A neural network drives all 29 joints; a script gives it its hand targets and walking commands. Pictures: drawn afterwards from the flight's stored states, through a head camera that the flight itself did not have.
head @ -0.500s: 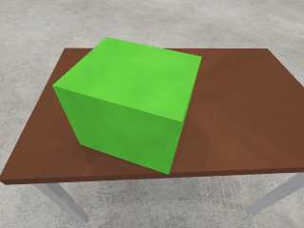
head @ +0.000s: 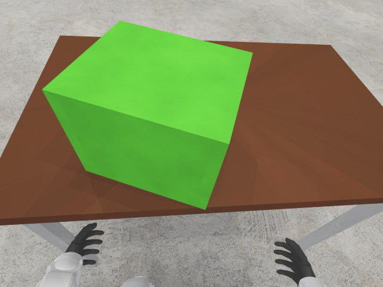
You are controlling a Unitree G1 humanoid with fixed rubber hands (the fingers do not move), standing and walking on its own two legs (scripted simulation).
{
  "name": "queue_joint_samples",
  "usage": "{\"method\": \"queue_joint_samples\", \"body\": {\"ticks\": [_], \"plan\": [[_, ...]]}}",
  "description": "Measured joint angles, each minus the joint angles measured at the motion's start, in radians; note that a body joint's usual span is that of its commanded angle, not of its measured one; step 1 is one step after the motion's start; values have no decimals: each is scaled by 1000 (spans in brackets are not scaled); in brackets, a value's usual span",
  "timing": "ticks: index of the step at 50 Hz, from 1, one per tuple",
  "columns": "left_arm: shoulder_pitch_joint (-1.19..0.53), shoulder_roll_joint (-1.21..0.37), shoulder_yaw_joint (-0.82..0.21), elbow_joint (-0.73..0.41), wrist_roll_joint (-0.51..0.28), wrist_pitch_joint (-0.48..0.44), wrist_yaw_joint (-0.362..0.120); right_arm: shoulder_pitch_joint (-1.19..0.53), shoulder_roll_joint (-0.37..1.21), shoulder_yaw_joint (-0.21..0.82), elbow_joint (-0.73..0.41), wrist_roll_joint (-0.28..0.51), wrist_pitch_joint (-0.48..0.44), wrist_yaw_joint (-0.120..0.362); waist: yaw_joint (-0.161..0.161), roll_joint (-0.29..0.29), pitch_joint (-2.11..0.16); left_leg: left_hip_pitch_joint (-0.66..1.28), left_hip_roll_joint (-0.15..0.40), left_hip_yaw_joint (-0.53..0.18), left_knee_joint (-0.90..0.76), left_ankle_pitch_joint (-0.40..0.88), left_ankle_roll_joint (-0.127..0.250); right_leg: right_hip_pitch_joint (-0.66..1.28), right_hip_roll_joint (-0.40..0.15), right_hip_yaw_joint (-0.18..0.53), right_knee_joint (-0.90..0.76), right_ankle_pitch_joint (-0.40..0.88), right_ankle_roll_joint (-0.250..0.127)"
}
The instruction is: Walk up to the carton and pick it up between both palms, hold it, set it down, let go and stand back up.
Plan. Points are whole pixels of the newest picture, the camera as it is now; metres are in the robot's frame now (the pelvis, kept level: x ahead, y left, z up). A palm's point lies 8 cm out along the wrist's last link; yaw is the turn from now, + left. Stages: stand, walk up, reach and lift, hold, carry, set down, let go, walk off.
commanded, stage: reach and lift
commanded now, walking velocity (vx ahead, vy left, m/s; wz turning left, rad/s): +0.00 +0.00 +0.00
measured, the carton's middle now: (163, 116) +0.44 +0.07 +0.10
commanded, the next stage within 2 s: none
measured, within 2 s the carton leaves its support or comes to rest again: neither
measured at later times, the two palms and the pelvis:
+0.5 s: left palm (36, 252) +0.19 +0.30 -0.04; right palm (286, 267) +0.18 -0.19 -0.03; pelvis +0.03 +0.01 +0.02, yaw -2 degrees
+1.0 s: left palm out of the picture +0.16 +0.32 +0.02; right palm (283, 267) +0.17 -0.16 +0.02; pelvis +0.02 +0.02 +0.02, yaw -2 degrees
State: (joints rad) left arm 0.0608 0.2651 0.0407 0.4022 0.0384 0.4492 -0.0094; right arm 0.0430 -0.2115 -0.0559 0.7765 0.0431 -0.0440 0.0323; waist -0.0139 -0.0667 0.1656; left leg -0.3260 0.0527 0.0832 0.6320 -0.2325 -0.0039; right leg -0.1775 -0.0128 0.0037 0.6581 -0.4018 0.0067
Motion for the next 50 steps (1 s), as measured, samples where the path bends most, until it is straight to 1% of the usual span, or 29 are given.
{"method": "queue_joint_samples", "body": {"ticks": [2, 5, 10, 14, 19, 22, 24, 32, 36, 42, 46, 50], "plan": [[46, -21, 7, -26, 10, -9, -8, 59, -4, 23, -37, 13, 3, -15, -3, -4, -36, 60, 1, 9, -66, 15, -3, 60, 2, 7, -77, 18, 2], [87, -28, 19, -3, 14, -19, -20, 132, -15, 39, -89, 12, 16, -39, -4, -5, -70, 129, -5, 21, -143, 36, -8, 124, -2, 16, -154, 45, 4], [94, 8, 61, 53, -18, -38, -47, 202, -10, 49, -235, -3, 73, -79, 13, 7, -42, 185, -13, 39, -222, 68, -4, 160, -9, 30, -205, 67, 7], [99, 52, 96, 34, -53, -91, -66, 230, 28, 57, -347, 0, 84, -100, 29, 19, -13, 183, -14, 45, -255, 88, -3, 153, -9, 35, -232, 87, 10], [111, 94, 101, -3, -105, -181, -93, 236, 75, 66, -405, 5, 54, -126, 32, 38, -6, 179, -16, 45, -271, 95, 2, 161, -10, 35, -275, 109, 15], [134, 104, 90, 0, -119, -209, -120, 246, 89, 83, -431, 18, 39, -148, 27, 42, -2, 196, -19, 50, -279, 93, 6, 185, -14, 38, -302, 118, 21], [151, 102, 86, -8, -130, -226, -131, 263, 94, 88, -445, 28, 34, -157, 31, 40, -2, 208, -21, 52, -284, 90, 8, 203, -17, 41, -320, 124, 23], [234, 111, 59, -97, -165, -292, -119, 348, 95, 63, -539, 53, 24, -159, 64, 11, -16, 221, -21, 55, -274, 75, 12, 232, -18, 43, -348, 130, 24], [253, 133, 46, -140, -179, -301, -118, 364, 97, 56, -597, 76, 34, -170, 78, 3, -7, 223, -19, 53, -272, 78, 11, 235, -17, 41, -346, 132, 23], [313, 169, 40, -237, -230, -332, -125, 408, 118, 79, -705, 113, 60, -193, 88, 15, -8, 220, -18, 49, -276, 87, 13, 235, -14, 37, -352, 141, 23], [331, 206, 48, -274, -268, -357, -147, 445, 138, 103, -768, 117, 89, -220, 96, 31, -14, 224, -20, 47, -281, 93, 16, 236, -16, 34, -350, 143, 25], [345, 248, 53, -304, -315, -372, -157, 483, 159, 113, -838, 116, 123, -246, 104, 43, -23, 221, -21, 47, -277, 94, 19, 230, -17, 35, -338, 140, 26]]}}
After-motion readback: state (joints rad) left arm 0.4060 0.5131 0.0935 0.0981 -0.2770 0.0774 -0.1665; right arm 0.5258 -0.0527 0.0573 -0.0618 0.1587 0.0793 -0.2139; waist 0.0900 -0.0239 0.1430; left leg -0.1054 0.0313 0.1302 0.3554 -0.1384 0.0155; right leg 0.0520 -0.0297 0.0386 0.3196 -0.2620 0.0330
